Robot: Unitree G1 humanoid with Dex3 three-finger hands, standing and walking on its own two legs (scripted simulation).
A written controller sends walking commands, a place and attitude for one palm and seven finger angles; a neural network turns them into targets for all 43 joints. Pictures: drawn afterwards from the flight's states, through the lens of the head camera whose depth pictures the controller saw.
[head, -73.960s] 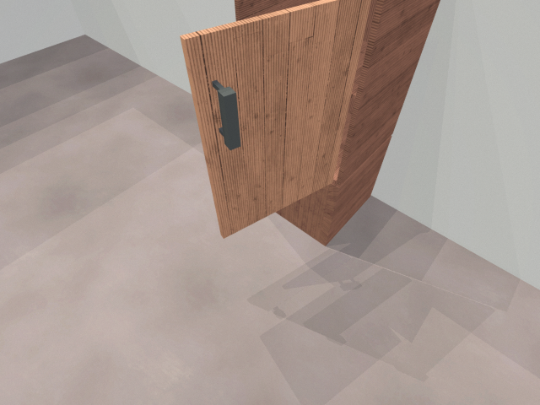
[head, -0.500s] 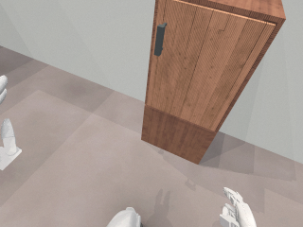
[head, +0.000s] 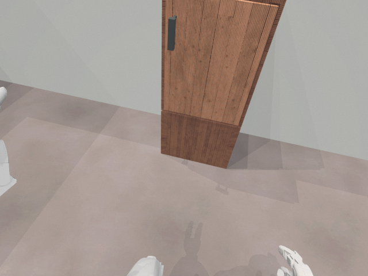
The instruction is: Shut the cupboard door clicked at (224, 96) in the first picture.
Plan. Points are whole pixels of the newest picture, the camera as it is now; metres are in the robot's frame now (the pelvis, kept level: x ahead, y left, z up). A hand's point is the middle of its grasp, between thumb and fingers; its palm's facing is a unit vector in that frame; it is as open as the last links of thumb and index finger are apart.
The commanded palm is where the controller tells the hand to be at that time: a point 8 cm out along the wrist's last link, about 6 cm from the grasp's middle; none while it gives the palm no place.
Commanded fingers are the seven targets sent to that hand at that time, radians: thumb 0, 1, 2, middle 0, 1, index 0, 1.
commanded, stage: stop stepping back and stand still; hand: left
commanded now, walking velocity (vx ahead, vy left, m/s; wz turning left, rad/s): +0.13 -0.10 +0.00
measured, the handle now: (172, 32) +1.00 +0.17 +0.12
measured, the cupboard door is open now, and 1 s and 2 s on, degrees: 0 0 0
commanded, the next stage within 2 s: let the arm hang, fingers relaxed in 1.94 s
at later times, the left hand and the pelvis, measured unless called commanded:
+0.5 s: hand out of the picture +0.09 +0.27 +0.21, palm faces +0.53 -0.64 -0.55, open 7.4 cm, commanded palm +0.06 +0.30 +0.19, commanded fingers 0.00 0.90 0.90 -0.20 -0.30 -0.20 -0.30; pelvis -0.06 +0.00 +0.01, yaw +4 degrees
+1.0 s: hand out of the picture +0.17 +0.29 +0.19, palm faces +0.51 -0.71 -0.48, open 7.4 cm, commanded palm +0.11 +0.31 +0.19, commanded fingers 0.00 0.90 0.90 -0.20 -0.30 -0.20 -0.30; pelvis -0.02 +0.01 +0.01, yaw +3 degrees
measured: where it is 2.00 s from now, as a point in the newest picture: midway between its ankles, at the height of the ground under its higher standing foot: outside the picture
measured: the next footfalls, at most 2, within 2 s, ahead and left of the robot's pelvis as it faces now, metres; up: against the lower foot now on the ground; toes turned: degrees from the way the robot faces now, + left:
left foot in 0.18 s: +0.03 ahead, +0.21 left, +0.00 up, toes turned +9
left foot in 0.84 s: +0.03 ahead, +0.12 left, +0.00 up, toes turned +8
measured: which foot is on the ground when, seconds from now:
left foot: up 0.00-0.16, down 0.18-0.36, up 0.38-0.82, down 0.84-1.00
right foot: down 0.00-1.00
